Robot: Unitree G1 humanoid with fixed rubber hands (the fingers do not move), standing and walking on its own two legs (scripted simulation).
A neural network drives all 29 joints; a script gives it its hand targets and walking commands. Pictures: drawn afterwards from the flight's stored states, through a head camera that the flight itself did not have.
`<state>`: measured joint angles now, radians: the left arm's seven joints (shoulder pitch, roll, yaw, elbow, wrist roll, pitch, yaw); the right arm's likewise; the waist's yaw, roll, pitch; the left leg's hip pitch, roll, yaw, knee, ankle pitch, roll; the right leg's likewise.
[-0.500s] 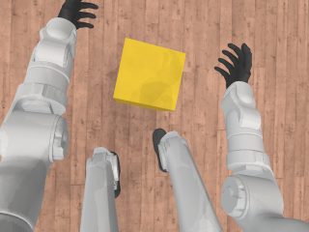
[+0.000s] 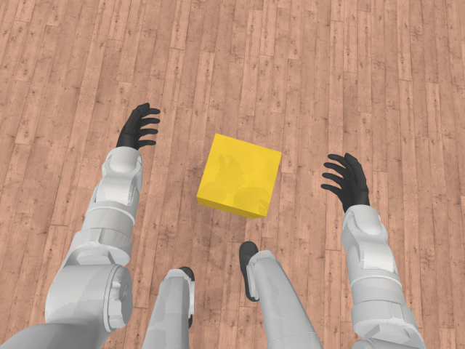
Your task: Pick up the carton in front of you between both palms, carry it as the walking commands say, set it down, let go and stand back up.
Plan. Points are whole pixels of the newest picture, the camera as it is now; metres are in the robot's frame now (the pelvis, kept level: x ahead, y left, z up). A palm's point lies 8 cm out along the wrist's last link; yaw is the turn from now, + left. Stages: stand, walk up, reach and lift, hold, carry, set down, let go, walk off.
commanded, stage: let go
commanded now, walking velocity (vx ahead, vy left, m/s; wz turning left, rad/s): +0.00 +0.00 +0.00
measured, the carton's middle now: (236, 180) +0.44 -0.10 -0.56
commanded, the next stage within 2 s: stand in 1.12 s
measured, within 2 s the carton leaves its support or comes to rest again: neither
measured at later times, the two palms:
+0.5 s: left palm (72, 217) +0.32 +0.18 -0.01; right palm (414, 256) +0.22 -0.25 +0.02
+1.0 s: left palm (18, 299) +0.24 +0.23 +0.03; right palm (412, 257) +0.23 -0.24 +0.03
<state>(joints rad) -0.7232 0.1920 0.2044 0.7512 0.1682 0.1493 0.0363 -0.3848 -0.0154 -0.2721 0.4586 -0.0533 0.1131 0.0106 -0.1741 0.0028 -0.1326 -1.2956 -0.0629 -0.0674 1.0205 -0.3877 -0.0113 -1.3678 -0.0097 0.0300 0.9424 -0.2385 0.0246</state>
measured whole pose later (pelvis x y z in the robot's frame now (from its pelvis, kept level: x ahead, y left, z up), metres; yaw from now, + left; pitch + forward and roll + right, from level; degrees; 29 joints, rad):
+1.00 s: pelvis +0.07 +0.01 +0.09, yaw -3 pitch -3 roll -1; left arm 0.22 0.20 0.01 0.48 -0.01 0.08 -0.03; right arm 0.21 -0.23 -0.03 0.39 -0.02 0.19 0.02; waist 0.00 0.02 0.05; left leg -0.07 -0.01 -0.04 0.48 -0.35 0.01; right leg -0.18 0.02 0.06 0.47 -0.23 0.02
